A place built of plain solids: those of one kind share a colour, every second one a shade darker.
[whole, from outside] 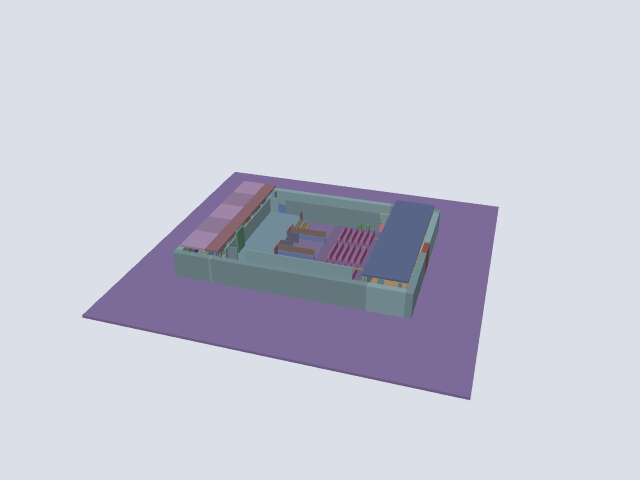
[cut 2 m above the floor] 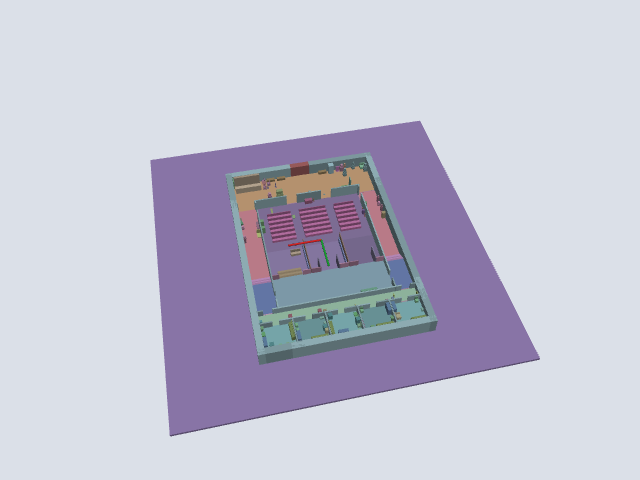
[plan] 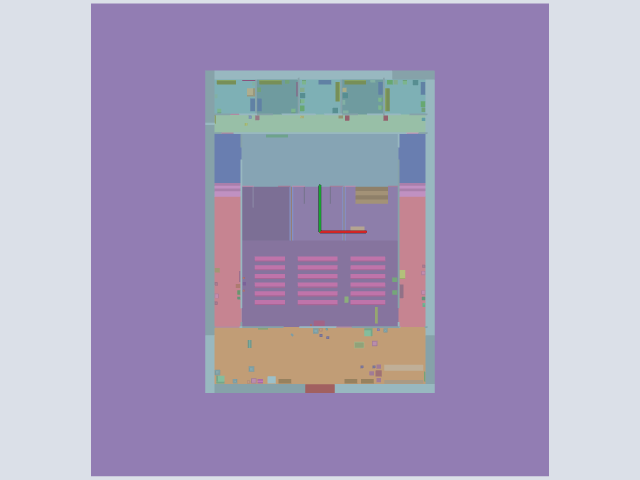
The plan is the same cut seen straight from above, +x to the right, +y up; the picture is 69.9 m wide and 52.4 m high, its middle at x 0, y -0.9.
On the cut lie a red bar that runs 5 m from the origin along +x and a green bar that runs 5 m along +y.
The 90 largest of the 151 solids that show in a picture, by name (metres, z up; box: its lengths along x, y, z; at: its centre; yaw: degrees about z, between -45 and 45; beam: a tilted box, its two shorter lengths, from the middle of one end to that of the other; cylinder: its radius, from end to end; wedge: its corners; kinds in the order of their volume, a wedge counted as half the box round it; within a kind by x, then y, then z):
{
 "ground_under_all_1": {"box": [50.03, 51.6, 0.4], "at": [0.0, -0.89, -0.75]},
 "wall_1": {"box": [1.0, 8.1, 4.08], "at": [-12.03, -13.56, 1.44]},
 "wall_2": {"box": [1.0, 22.97, 4.08], "at": [-12.03, 0.17, 1.44]},
 "wall_3": {"box": [1.0, 3.85, 4.08], "at": [-12.03, 11.79, 1.44]},
 "wall_4": {"box": [1.0, 5.7, 4.08], "at": [-12.03, 14.76, 1.44]},
 "wall_5": {"box": [1.95, 0.2, 4.08], "at": [-10.75, 12.81, 1.44]},
 "wall_6": {"box": [6.45, 1.0, 4.08], "at": [-9.3, 17.11, 1.44]},
 "wall_7": {"box": [0.2, 16.25, 4.08], "at": [-8.57, -0.24, 1.44]},
 "wall_8": {"box": [0.2, 1.68, 4.08], "at": [-8.57, 10.02, 1.44]},
 "wall_9": {"box": [1.95, 0.2, 4.08], "at": [-7.85, 12.81, 1.44]},
 "wall_10": {"box": [10.93, 1.0, 4.08], "at": [-7.06, -17.11, 1.44]},
 "wall_11": {"box": [0.2, 4.1, 4.08], "at": [-6.97, 14.76, 1.44]},
 "wall_12": {"box": [4.8, 0.2, 4.08], "at": [-6.38, -10.41, 1.44]},
 "wall_13": {"box": [4.7, 0.2, 4.08], "at": [-6.33, -10.41, 1.44]},
 "wall_14": {"box": [1.95, 0.2, 4.08], "at": [-6.1, 12.81, 1.44]},
 "wall_15": {"box": [6.45, 1.0, 4.08], "at": [-4.65, 17.11, 1.44]},
 "wall_16": {"box": [1.95, 0.2, 4.08], "at": [-3.2, 12.81, 1.44]},
 "wall_17": {"box": [3.7, 0.2, 4.08], "at": [-2.33, 12.81, 1.44]},
 "wall_18": {"box": [0.2, 4.1, 4.08], "at": [-2.33, 14.76, 1.44]},
 "wall_19": {"box": [4.05, 0.2, 4.08], "at": [-0.25, -10.41, 1.44]},
 "wall_20": {"box": [4.05, 0.2, 4.08], "at": [-0.25, -10.41, 1.44]},
 "wall_21": {"box": [18.9, 0.2, 4.08], "at": [0.0, 10.76, 1.44]},
 "wall_22": {"box": [17.35, 0.2, 4.08], "at": [0.0, 10.76, 1.44]},
 "wall_23": {"box": [6.45, 1.0, 4.08], "at": [0.0, 17.11, 1.44]},
 "wall_24": {"box": [1.95, 0.2, 4.08], "at": [1.45, 12.81, 1.44]},
 "wall_25": {"box": [0.2, 4.1, 4.08], "at": [2.33, 14.76, 1.44]},
 "wall_26": {"box": [1.95, 0.2, 4.08], "at": [3.2, 12.81, 1.44]},
 "wall_27": {"box": [6.45, 1.0, 4.08], "at": [4.65, 17.11, 1.44]},
 "wall_28": {"box": [5.2, 0.2, 4.08], "at": [6.08, -10.41, 1.44]},
 "wall_29": {"box": [1.95, 0.2, 4.08], "at": [6.1, 12.81, 1.44]},
 "wall_30": {"box": [5.3, 0.2, 4.08], "at": [6.12, -10.41, 1.44]},
 "wall_31": {"box": [0.2, 4.1, 4.08], "at": [6.97, 14.76, 1.44]},
 "wall_32": {"box": [10.93, 1.0, 4.08], "at": [7.06, -17.11, 1.44]},
 "wall_33": {"box": [1.95, 0.2, 4.08], "at": [7.85, 12.81, 1.44]},
 "wall_34": {"box": [0.2, 16.25, 4.08], "at": [8.57, -0.24, 1.44]},
 "wall_35": {"box": [0.2, 1.68, 4.08], "at": [8.57, 10.02, 1.44]},
 "wall_36": {"box": [6.45, 1.0, 4.08], "at": [9.3, 17.11, 1.44]},
 "wall_37": {"box": [1.95, 0.2, 4.08], "at": [10.75, 12.81, 1.44]},
 "wall_38": {"box": [1.0, 8.1, 4.08], "at": [12.03, -13.56, 1.44]},
 "wall_39": {"box": [1.0, 22.97, 4.08], "at": [12.03, 0.17, 1.44]},
 "wall_40": {"box": [1.0, 3.85, 4.08], "at": [12.03, 11.79, 1.44]},
 "wall_41": {"box": [1.0, 5.7, 4.08], "at": [12.03, 14.76, 1.44]},
 "floor_stage_1": {"box": [17.15, 5.85, 1.47], "at": [0.0, 7.83, 0.14]},
 "floor_dressing_1": {"box": [4.65, 3.9, 1.47], "at": [-9.3, 14.76, 0.14]},
 "floor_dressing_2": {"box": [4.65, 3.9, 1.47], "at": [-4.65, 14.76, 0.14]},
 "floor_dressing_3": {"box": [4.65, 3.9, 1.47], "at": [0.0, 14.76, 0.14]},
 "floor_dressing_4": {"box": [4.65, 3.9, 1.47], "at": [4.65, 14.76, 0.14]},
 "floor_dressing_5": {"box": [4.65, 3.9, 1.47], "at": [9.3, 14.76, 0.14]},
 "floor_parterre_1": {"box": [17.15, 9.46, 0.6], "at": [0.0, -5.68, -0.3]},
 "floor_foyer_1": {"box": [23.25, 6.3, 0.6], "at": [0.0, -13.56, -0.3]},
 "floor_back_corridor_1": {"box": [23.25, 2.05, 1.47], "at": [0.0, 11.79, 0.14]},
 "floor_lift_1": {"box": [5.25, 5.86, 0.6], "at": [-5.95, 1.98, -0.3]},
 "floor_lift_2": {"box": [5.35, 5.86, 0.6], "at": [-0.25, 1.98, -0.3]},
 "floor_lift_3": {"box": [5.75, 5.86, 0.6], "at": [5.7, 1.98, -0.3]},
 "floor_promenade_1": {"box": [3.05, 14.22, 0.6], "at": [-10.1, -3.3, -0.3]},
 "floor_promenade_2": {"box": [3.05, 14.22, 0.6], "at": [10.1, -3.3, -0.3]},
 "floor_walk_1": {"box": [3.05, 5.45, 1.47], "at": [-10.1, 8.04, 0.14]},
 "floor_walk_2": {"box": [3.05, 5.45, 1.47], "at": [10.1, 8.04, 0.14]},
 "ceil_foyer_1": {"box": [23.25, 6.3, 0.3], "at": [0.0, -13.56, 4.55]},
 "ceil_dressing_1": {"box": [4.65, 3.9, 0.3], "at": [-9.3, 14.76, 4.27]},
 "ceil_dressing_2": {"box": [4.65, 3.9, 0.3], "at": [-4.65, 14.76, 4.27]},
 "ceil_dressing_3": {"box": [4.65, 3.9, 0.3], "at": [0.0, 14.76, 4.27]},
 "ceil_dressing_4": {"box": [4.65, 3.9, 0.3], "at": [4.65, 14.76, 4.27]},
 "ceil_dressing_5": {"box": [4.65, 3.9, 0.3], "at": [9.3, 14.76, 4.27]},
 "ceil_back_corridor_1": {"box": [23.25, 2.05, 0.3], "at": [0.0, 11.79, 4.27]},
 "door_leaf_1": {"box": [3.2, 0.97, 3.87], "at": [0.0, -17.12, 1.33]},
 "floor_tongue_1": {"box": [0.4, 5.86, 1.47], "at": [-3.12, 1.98, 0.14]},
 "floor_tongue_2": {"box": [0.4, 5.86, 1.47], "at": [2.62, 1.98, 0.14]},
 "tread_1": {"box": [3.55, 0.46, 0.77], "at": [5.65, 3.3, -0.21]},
 "tread_2": {"box": [3.55, 0.46, 0.95], "at": [5.65, 3.76, -0.13]},
 "tread_3": {"box": [3.55, 0.46, 1.12], "at": [5.65, 4.22, -0.04]},
 "tread_4": {"box": [3.55, 0.46, 1.3], "at": [5.65, 4.68, 0.05]},
 "tread_walk_1": {"box": [2.85, 0.3, 1.12], "at": [-10.1, 4.56, -0.04]},
 "tread_walk_2": {"box": [2.85, 0.3, 1.3], "at": [-10.1, 4.86, 0.05]},
 "tread_walk_3": {"box": [2.85, 0.3, 1.47], "at": [-10.1, 5.16, 0.14]},
 "tread_walk_4": {"box": [2.85, 0.3, 1.12], "at": [10.1, 4.56, -0.04]},
 "tread_walk_5": {"box": [2.85, 0.3, 1.3], "at": [10.1, 4.86, 0.05]},
 "tread_walk_6": {"box": [2.85, 0.3, 1.47], "at": [10.1, 5.16, 0.14]},
 "bar_foyer_1": {"box": [4.25, 0.4, 2.1], "at": [9.15, -16.38, 1.05]},
 "bar_foyer_2": {"box": [4.25, 0.65, 1.1], "at": [9.15, -14.86, 0.55]},
 "costume_rail_dressing_1": {"box": [0.5, 1.4, 1.66], "at": [-7.36, 13.86, 1.69]},
 "costume_rail_dressing_2": {"box": [0.5, 1.4, 1.66], "at": [-6.59, 13.86, 1.69]},
 "costume_rail_dressing_3": {"box": [1.4, 0.5, 1.66], "at": [0.53, 16.33, 1.69]},
 "costume_rail_dressing_4": {"box": [0.5, 1.4, 1.66], "at": [6.59, 15.66, 1.69]},
 "costume_rail_dressing_5": {"box": [0.5, 1.4, 1.66], "at": [11.24, 15.66, 1.69]},
 "rail_tongue_1": {"box": [0.12, 5.86, 2.52], "at": [-3.12, 1.98, 0.66]},
 "rail_tongue_2": {"box": [0.12, 5.86, 2.52], "at": [2.62, 1.98, 0.66]},
 "flats_stage_1": {"box": [2.4, 0.35, 3.6], "at": [-4.69, 10.46, 2.67]},
 "machine_foyer_1": {"box": [0.9, 0.8, 1.73], "at": [-5.28, -16.18, 0.96]},
 "dressing_table_dressing_1": {"box": [0.5, 2.5, 0.77], "at": [7.36, 14.41, 1.25]}
}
